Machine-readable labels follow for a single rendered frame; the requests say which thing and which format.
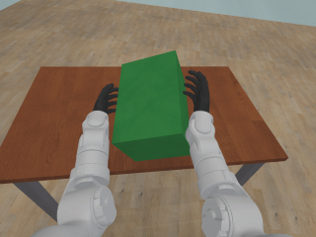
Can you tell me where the table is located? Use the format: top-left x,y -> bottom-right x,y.
0,66 -> 288,222

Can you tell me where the robot right upper arm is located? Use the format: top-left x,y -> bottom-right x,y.
201,194 -> 293,237

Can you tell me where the robot left hand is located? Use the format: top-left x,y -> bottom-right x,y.
93,83 -> 119,115

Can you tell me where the robot right hand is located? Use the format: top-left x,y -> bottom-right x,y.
183,70 -> 210,113

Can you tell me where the robot right forearm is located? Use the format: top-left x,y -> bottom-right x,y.
185,111 -> 250,200

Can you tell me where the carton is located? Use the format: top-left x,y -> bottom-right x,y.
112,50 -> 191,162

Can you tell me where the robot left forearm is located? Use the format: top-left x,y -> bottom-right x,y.
57,111 -> 110,223

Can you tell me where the robot left upper arm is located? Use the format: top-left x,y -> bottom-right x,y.
30,184 -> 117,237

